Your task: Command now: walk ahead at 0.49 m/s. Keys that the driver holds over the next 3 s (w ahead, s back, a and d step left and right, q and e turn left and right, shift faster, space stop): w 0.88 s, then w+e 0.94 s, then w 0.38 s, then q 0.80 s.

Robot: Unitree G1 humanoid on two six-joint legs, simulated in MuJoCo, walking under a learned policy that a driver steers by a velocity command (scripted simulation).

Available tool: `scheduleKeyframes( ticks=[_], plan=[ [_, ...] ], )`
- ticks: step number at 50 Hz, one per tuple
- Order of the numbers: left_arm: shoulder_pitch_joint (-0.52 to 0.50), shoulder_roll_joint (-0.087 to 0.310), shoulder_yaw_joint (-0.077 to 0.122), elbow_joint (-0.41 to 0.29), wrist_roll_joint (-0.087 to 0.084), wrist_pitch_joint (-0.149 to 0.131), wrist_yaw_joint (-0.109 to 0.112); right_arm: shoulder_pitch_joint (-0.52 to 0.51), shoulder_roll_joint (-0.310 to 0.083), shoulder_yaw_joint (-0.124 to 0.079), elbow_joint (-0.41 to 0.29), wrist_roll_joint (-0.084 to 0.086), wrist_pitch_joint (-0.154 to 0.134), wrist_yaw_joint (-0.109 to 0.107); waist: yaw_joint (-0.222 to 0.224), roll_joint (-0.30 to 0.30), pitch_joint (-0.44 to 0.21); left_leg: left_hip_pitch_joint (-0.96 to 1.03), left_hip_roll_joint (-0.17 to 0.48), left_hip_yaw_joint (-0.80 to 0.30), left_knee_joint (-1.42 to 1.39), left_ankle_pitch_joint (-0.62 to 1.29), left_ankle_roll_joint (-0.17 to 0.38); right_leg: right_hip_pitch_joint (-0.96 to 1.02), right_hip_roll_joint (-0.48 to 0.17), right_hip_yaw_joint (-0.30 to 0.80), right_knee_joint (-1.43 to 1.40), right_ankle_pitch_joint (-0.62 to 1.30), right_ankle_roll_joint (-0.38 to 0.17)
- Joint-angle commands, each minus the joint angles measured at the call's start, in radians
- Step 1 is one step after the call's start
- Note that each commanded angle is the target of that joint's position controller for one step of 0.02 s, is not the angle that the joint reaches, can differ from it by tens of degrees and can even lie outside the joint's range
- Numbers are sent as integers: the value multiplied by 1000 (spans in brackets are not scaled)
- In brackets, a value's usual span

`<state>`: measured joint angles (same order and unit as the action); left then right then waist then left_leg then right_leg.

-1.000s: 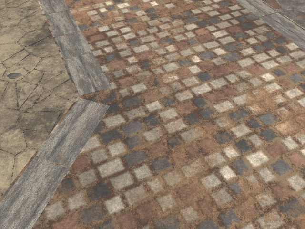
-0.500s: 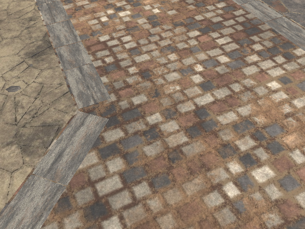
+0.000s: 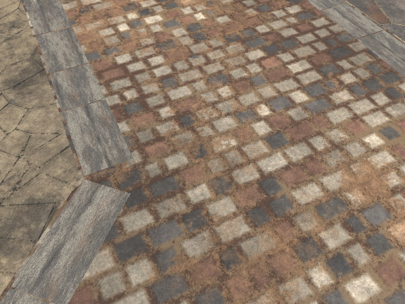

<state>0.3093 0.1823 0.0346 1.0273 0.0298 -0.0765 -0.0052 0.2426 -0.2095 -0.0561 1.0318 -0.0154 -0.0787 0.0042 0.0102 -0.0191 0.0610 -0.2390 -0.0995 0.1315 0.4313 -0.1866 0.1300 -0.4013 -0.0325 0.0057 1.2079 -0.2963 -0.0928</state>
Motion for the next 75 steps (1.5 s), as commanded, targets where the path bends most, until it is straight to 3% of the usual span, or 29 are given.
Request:
scheduleKeyframes(
  ticks=[1, 8, 13, 16, 18, 19, 20, 21, 22, 23, 24, 26, 32, 41, 44, 46, 47, 48, 49, 50, 51, 53, 56, 59, 64, 69, 73, 74, 75],
  plan=[
    [101, 25, 10, -21, 11, 23, -12, 91, -40, 5, -1, 2, -35, -7, 38, 35, 14, 19, 299, -316, -298, 126, 108, -101, -64, 21, -49, 38, 22],
    [-233, 39, 7, -144, -5, 33, -27, 234, -61, 16, 18, 6, -33, -7, -31, 63, 55, 126, 239, -184, -315, 367, 49, -241, -59, -70, -403, 278, 64],
    [-371, 41, 0, -192, -12, 26, -25, 326, -70, 20, 46, -3, -30, -20, -75, 86, 52, 302, 272, -171, -267, 521, 45, -238, -10, -108, -582, 297, 38],
    [-344, 62, 8, -199, -11, 14, -18, 301, -89, 16, 47, -12, -28, -29, -36, 97, 31, 378, 303, -155, -168, 754, 47, -156, 28, -116, -647, 192, -8],
    [-162, 97, 28, -144, -9, 3, -3, 274, -111, 10, 46, -14, -25, -31, 44, 108, -63, 386, 297, -138, 40, 952, 29, 54, 86, -128, -696, 131, -48],
    [6, 123, 43, -90, 1, -7, 6, 250, -113, 10, 39, -6, -22, -29, 119, 90, -144, 293, 268, -112, 231, 855, 13, 273, 68, -107, -760, 190, -76],
    [180, 207, 68, -57, 27, -12, 17, 245, -78, 21, 3, 6, -25, -24, 170, 2, -269, 78, 217, -80, 528, 489, -1, 536, -153, 130, -758, 114, -129],
    [192, 272, 86, -53, 30, -3, 8, 381, 16, 31, 1, 42, -20, -10, 94, -216, -369, -287, 15, -68, 894, -333, -41, 768, -415, 633, -864, 92, -293],
    [105, 214, 76, -63, -7, 7, -2, 286, -86, 5, 0, 14, -14, -16, 80, -30, -279, -376, 72, -195, 942, -278, -21, 668, -352, 623, -925, -12, -252],
    [-2, 160, 59, -80, -17, 5, -6, 191, -83, 2, -37, 8, -20, -11, 46, -18, -130, -400, 114, -192, 895, -177, -20, 511, -320, 463, -961, 14, -213],
    [-46, 109, 46, -80, -12, -4, -9, 151, -67, 2, -44, 5, -22, -9, 20, 23, -62, -369, 144, -187, 843, -121, -23, 397, -277, 366, -997, 125, -183],
    [-33, 56, 28, -52, -15, -17, -1, 175, -27, 4, -39, -19, 2, 2, -34, 0, -32, -275, 178, -178, 759, -88, -43, 267, -205, 221, -1034, 233, -130],
    [99, 104, 27, -4, -18, -37, 6, -4, -27, 1, -107, -24, 37, 23, -29, -30, 19, -393, 208, -113, 579, 45, -95, 267, -150, 89, -1084, 400, -114],
    [243, 110, 17, 35, -9, -31, 17, -297, -28, 18, -210, -6, 26, 23, 48, -55, 50, -397, 155, -46, 193, 161, -74, 468, -166, 31, -1046, 580, -98],
    [215, 128, 22, 38, -2, -26, 26, -262, -47, 8, -213, -6, 13, 17, 8, -58, 33, -305, 117, -36, 127, 57, -28, 528, -193, 14, -948, 795, -86],
    [187, 140, 25, 36, -5, -20, 26, -50, -79, -13, -147, -10, -2, 2, -84, -45, -71, -36, 59, -23, 45, 44, 8, 492, -162, 5, -703, 960, -61],
    [167, 130, 20, 20, -14, -20, 22, 129, -124, -31, -96, -28, -14, -8, -152, -12, -172, 227, 136, -101, 24, 68, 40, 335, -121, -13, -488, 777, -45],
    [225, 44, -1, -19, -52, -20, 12, 255, -230, -57, -87, -57, -19, -17, -147, 157, -324, 530, 438, -488, -19, -52, 119, 19, 0, -75, -131, 285, -4],
    [279, 77, 16, -5, -53, -13, 16, 217, -240, -64, -93, -30, -2, -4, -114, 213, -379, 547, 562, -777, -144, -71, 187, -145, 101, -8, 82, -222, -6],
    [192, 122, 32, -15, -30, -2, 18, 107, -173, -48, -110, -9, 4, 1, -73, 87, -224, 400, 511, -641, -168, -162, 146, -196, 22, 51, 115, -136, -15],
    [123, 98, 29, -33, -23, -4, 12, 25, -103, -28, -123, -4, -2, 4, -54, 46, -98, 241, 468, -506, -221, -147, 110, -194, -14, 51, 66, -57, -13],
    [99, 66, 32, -36, -4, 15, 1, -8, -39, -9, -108, -3, -17, -3, -3, 59, -7, 81, 370, -310, -279, -31, 19, -127, -60, 49, -25, 14, -9],
    [108, 29, 34, -47, 3, 48, -14, 64, -54, -9, -80, 4, -42, -12, 28, 98, -21, 73, 360, -183, -281, 161, 7, -129, -60, 26, -37, 64, 8],
    [-12, 43, 37, -94, -1, 62, -25, 105, -69, -13, -73, 0, -47, -16, 16, 78, 9, 103, 344, -94, -301, 215, -2, -245, -80, 9, -87, 168, 23],
    [-195, 30, 23, -165, -4, 57, -40, 170, -69, -6, -56, 0, -46, -25, -16, 80, 45, 156, 316, 27, -290, 358, -22, -267, -57, -59, -359, 305, 32],
    [-309, 38, 16, -226, 3, 54, -48, 245, -100, -11, -29, -4, -31, -42, -41, 87, 52, 311, 363, 97, -224, 575, -21, -224, -14, -148, -543, 245, -16],
    [-154, 87, 42, -195, 7, 55, -38, 209, -155, -28, -41, -11, -5, -50, 42, 134, -55, 376, 382, 145, 92, 1016, -19, -12, 102, -198, -584, 48, -103],
    [-55, 113, 56, -166, 10, 48, -33, 200, -168, -32, -51, -9, 4, -45, 82, 125, -113, 335, 382, 146, 268, 956, -23, 116, 130, -185, -640, 35, -129],
    [83, 166, 80, -128, 22, 40, -21, 171, -172, -33, -74, -3, 7, -36, 158, 60, -184, 172, 357, 155, 536, 727, -53, 336, 83, -77, -740, 36, -172]
  ],
)
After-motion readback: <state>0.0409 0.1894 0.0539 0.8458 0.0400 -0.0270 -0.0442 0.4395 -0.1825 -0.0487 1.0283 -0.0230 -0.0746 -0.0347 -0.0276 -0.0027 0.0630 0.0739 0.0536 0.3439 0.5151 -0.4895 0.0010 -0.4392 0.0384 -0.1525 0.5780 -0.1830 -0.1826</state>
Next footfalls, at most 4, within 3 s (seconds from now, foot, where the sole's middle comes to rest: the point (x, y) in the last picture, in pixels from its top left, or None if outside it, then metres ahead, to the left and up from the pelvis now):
0.38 right None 0.40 -0.10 -0.77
0.94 left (192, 241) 0.70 0.07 -0.77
1.50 right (244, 184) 0.95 -0.13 -0.77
2.06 left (244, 118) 1.31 -0.14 -0.77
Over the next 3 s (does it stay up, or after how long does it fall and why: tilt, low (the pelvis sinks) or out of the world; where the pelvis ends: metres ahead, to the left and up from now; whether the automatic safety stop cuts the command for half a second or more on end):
stays up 1.30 -0.24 -0.01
